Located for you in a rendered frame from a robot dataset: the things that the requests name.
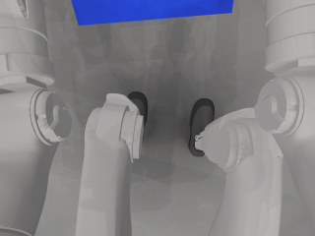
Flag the robot left upper arm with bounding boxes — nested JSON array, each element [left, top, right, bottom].
[[0, 88, 72, 236]]

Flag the robot left forearm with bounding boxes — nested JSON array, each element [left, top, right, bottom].
[[0, 0, 56, 94]]

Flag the carton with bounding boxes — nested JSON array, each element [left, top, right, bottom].
[[71, 0, 234, 26]]

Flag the robot right upper arm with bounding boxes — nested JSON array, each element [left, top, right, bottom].
[[254, 74, 315, 227]]

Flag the robot right thigh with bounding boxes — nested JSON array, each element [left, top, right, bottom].
[[208, 117, 284, 236]]

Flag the robot right foot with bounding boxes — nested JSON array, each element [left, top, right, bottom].
[[188, 98, 215, 157]]

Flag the robot right forearm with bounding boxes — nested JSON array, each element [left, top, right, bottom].
[[263, 0, 315, 77]]

